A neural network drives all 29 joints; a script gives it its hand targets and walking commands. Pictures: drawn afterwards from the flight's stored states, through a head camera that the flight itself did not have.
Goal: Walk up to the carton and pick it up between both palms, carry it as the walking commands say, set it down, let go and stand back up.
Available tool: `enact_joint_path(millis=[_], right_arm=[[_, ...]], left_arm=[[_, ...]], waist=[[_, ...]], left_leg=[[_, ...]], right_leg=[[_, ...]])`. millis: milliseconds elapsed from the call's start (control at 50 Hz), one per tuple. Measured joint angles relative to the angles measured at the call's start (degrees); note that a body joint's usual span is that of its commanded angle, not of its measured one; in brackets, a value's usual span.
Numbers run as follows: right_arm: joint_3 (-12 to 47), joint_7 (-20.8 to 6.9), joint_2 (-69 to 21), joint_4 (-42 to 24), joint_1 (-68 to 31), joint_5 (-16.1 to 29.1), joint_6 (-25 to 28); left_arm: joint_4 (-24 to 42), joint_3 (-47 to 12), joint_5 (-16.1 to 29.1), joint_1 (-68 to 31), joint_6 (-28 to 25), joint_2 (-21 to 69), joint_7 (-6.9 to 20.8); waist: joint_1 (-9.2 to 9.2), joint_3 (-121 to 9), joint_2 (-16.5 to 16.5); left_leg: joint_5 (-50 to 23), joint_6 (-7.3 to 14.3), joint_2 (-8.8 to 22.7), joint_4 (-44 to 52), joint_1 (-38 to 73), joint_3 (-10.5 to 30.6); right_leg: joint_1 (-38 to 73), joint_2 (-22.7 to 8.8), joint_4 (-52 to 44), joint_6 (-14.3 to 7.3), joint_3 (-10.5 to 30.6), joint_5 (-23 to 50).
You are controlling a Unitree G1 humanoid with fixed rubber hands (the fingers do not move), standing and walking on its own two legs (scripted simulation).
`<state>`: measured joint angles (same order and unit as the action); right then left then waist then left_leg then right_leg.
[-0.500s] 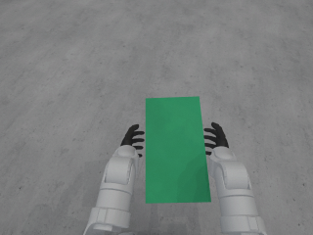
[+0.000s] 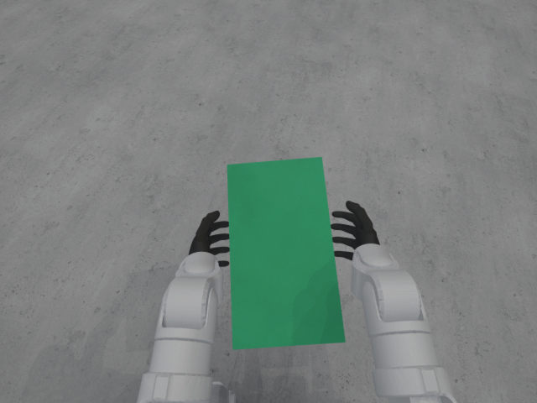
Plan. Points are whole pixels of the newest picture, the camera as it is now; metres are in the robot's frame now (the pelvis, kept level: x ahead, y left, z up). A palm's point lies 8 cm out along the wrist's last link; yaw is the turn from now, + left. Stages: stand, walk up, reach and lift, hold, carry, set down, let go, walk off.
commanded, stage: carry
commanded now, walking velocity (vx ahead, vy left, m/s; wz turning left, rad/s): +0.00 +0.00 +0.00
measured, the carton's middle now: (281, 257) +0.37 +0.00 -0.10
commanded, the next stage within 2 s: none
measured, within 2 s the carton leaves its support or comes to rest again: neither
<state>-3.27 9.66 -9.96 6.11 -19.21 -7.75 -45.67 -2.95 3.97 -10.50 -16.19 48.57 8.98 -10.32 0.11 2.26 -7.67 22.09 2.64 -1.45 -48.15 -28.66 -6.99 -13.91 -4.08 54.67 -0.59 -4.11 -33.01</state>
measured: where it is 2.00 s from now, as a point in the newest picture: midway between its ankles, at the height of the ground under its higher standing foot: (246, 154)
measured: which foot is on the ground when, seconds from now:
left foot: down 0.00-0.20, up 0.22-0.48, down 0.50-0.74, up 0.76-0.96, down 0.98-1.00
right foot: down 0.00-0.00, up 0.02-0.18, down 0.20-0.54, up 0.56-0.72, down 0.74-1.00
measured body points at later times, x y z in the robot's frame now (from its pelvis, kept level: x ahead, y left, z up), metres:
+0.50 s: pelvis +0.35 +0.02 +0.01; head +0.43 +0.06 +0.45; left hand +0.66 +0.16 +0.00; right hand +0.69 -0.08 +0.03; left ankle +0.40 +0.14 -0.70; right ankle +0.23 -0.06 -0.69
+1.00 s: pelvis +0.67 +0.05 +0.01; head +0.73 +0.09 +0.46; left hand +0.99 +0.17 +0.00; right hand +1.00 -0.07 +0.04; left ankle +0.65 +0.16 -0.70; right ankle +0.57 -0.03 -0.69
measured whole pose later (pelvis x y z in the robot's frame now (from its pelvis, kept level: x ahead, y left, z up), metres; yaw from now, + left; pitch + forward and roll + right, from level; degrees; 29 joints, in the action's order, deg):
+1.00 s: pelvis +0.67 +0.05 +0.01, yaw +1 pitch +6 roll +1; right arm -5.3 9.2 -9.8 9.2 -18.7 -8.4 -44.0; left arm -8.7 2.8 -12.0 -17.3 48.4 9.3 -10.4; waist 0.7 0.8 -6.8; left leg 20.8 0.8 -0.4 -43.6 -25.6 -3.0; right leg -18.5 0.1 46.0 -3.4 -4.4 -31.5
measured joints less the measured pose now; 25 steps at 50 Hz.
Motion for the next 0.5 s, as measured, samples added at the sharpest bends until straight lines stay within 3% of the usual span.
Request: enact_joint_path(millis=[40,100,120,160,180,200,220,260,300,380,440,480,500], right_arm=[[-0.1,-0.6,-0.42,2.36,-1.29,-1.74,0.49],[-0.38,1.04,-0.1,-2.62,-0.29,0.31,-1.18],[-0.29,1.55,0.05,-4.71,0.26,0.67,-1.51],[-0.28,1.19,0.31,-5.39,1.18,-0.65,-0.45],[-0.2,1.21,0.46,-5.11,1.72,-0.91,-0.16],[-0.03,1.23,0.73,-5.07,2.56,-0.83,-0.18],[-0.4,1.1,1.05,-4.98,3.32,-0.55,-0.1],[-1.87,0.45,1.17,-2.96,3.76,-0.12,0.76],[-2.45,-0.07,1.07,-0.24,3.59,0.85,1.32],[-1.87,0.03,0.86,0.16,2.66,1.39,1.83],[-2.41,0.56,0.42,-0.48,1.18,0.67,2.39],[-2.05,0.63,0.28,-1.89,0.81,0.47,1.92],[-1.66,0.42,0.2,-1.99,0.67,0.18,1.83]], left_arm=[[-0.74,0.62,0.93,1.02,-0.73,-0.24,0.2],[1.95,0.35,5.23,0.94,1.19,-0.22,-0.13],[2.82,0.02,5.94,0.57,1.28,-0.12,-0.19],[0.44,-0.15,4.36,-0.95,-0.41,0.27,0.69],[-1.5,-0.04,3.38,-1.77,-1.05,0.52,0.8],[-3.15,-0.02,2.51,-2.42,-1.24,0.76,0.85],[-4.95,-0.39,1.85,-2.91,-1.67,0.98,0.92],[-8.48,-0.63,0.35,-3.81,-2.54,1.21,1.35],[-10.93,-0.21,-1.33,-3.71,-3.07,1.18,1.56],[-7.85,-1.0,-1.31,-2.2,-2.36,0.69,0.68],[-4.1,-1.78,0.06,-1.69,-1.43,0.56,-0.01],[-0.74,-2.26,1.18,-0.65,-0.4,0.27,-0.22],[0.4,-2.34,1.34,0.01,-0.13,0.07,-0.18]], waist=[[-0.21,-0.77,3.76],[-0.05,-0.05,8.83],[0.45,0.29,9.88],[1.39,0.27,10.9],[1.81,0.23,10.78],[2.28,0.24,9.85],[2.92,0.43,9.86],[3.84,0.47,8.94],[3.9,-0.13,7.4],[2.18,0.13,4.06],[0.48,1.16,2.6],[-0.29,1.34,2.42],[-0.61,0.99,2.36]], left_leg=[[6.5,0.19,1.91,-2.22,2.31,-0.49],[10.62,0.36,2.57,-0.64,6.53,-0.49],[11.24,0.35,2.21,0.44,7.7,-0.06],[12.4,0.3,1.38,2.8,10.72,0.76],[12.74,0.31,1.11,2.51,12.17,1.07],[12.41,0.1,0.66,-0.17,12.98,1.3],[11.31,-0.6,0.96,-5.23,12.61,2.27],[13.27,-2.66,-0.69,-16.39,10.08,6.18],[14.49,-3.01,-1.93,-22.73,7.36,8.51],[19.57,-2.55,-0.97,-22.43,-0.92,8.59],[14.13,-1.54,0.47,-11.63,-5.96,7.74],[3.62,-0.89,0.99,0.13,-5.89,6.55],[-5.4,-0.43,1.07,5.45,-4.52,5.67]], right_leg=[[-5.98,3.15,14.92,1.83,3.17,-3.14],[-16.64,5.94,25.82,0.52,4.61,-13.08],[-20.26,6.01,23.97,0.15,4.31,-14.26],[-24.74,5.98,11.08,0.44,2.91,-6.21],[-24.67,6.34,1.2,0.78,2.01,2.18],[-23.25,6.57,-7.97,0.18,1.41,14.97],[-21.78,6.6,-8.48,-3.38,0.36,21.39],[-18.9,5.94,-5.2,-5.49,-0.93,12.55],[-16.02,5.78,-4.91,-5.05,-1.41,8.59],[-11.07,5.79,-9.08,-4.43,-1.11,5.69],[-7.3,5.52,-11.65,-3.85,-0.77,3.68],[-4.32,5.45,-12.11,-3.24,-0.3,1.42],[-3.19,5.26,-10.88,-2.84,0.08,0.23]])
